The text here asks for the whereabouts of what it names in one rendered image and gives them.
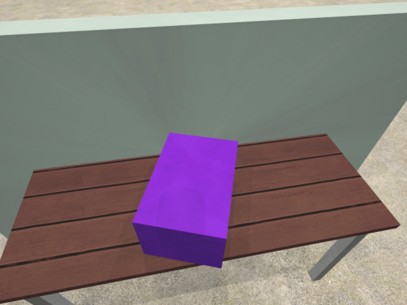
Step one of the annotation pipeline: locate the table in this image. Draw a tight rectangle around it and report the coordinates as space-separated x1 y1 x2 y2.
0 133 400 305

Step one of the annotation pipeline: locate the carton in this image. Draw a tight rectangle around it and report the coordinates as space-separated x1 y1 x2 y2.
132 133 238 268

